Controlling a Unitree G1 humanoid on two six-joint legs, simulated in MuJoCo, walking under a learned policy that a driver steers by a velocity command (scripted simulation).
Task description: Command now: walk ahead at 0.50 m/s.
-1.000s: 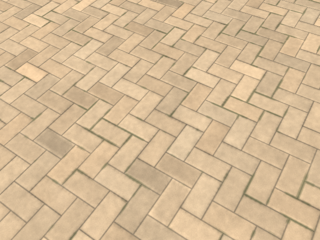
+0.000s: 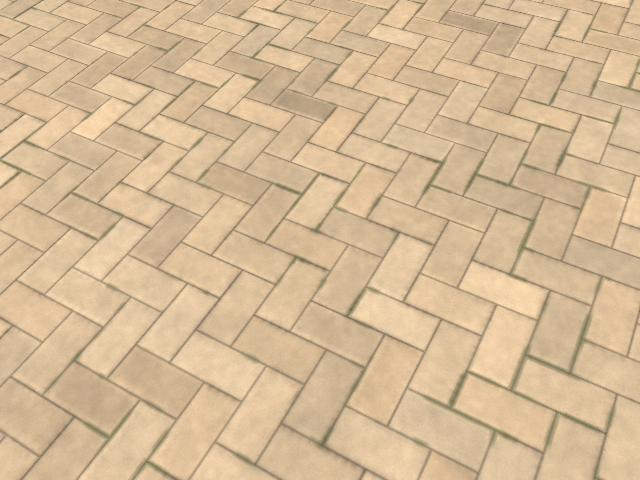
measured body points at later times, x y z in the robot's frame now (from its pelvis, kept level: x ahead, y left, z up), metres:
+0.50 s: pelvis +0.27 +0.05 -0.02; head +0.30 +0.06 +0.43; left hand +0.24 +0.29 -0.17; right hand +0.42 -0.20 -0.14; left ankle +0.34 +0.11 -0.74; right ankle +0.11 -0.08 -0.65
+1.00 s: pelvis +0.55 +0.06 -0.02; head +0.59 +0.07 +0.43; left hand +0.68 +0.36 -0.10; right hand +0.62 -0.22 -0.15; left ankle +0.36 +0.10 -0.71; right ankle +0.69 +0.00 -0.74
